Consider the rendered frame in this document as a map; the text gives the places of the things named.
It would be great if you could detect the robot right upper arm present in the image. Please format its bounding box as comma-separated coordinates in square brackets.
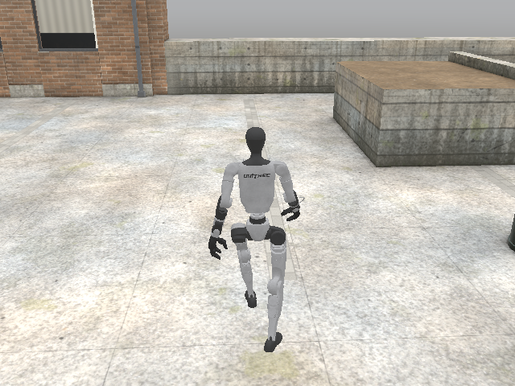
[273, 161, 296, 203]

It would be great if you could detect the robot right hand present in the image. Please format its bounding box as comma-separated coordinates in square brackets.
[281, 207, 300, 221]

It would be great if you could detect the robot left shin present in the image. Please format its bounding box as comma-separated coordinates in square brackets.
[237, 250, 254, 298]

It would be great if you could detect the robot right shin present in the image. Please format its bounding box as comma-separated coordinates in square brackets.
[267, 281, 284, 341]

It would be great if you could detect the robot left hand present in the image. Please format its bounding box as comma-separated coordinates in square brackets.
[208, 236, 228, 260]

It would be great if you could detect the robot left forearm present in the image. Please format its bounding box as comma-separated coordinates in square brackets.
[211, 196, 228, 238]

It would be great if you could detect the robot right forearm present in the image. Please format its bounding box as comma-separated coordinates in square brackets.
[288, 190, 300, 212]

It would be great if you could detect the robot left upper arm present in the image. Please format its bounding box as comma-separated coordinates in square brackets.
[220, 162, 240, 208]

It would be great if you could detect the robot shin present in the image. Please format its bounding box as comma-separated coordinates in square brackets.
[267, 281, 284, 341]
[237, 250, 254, 298]

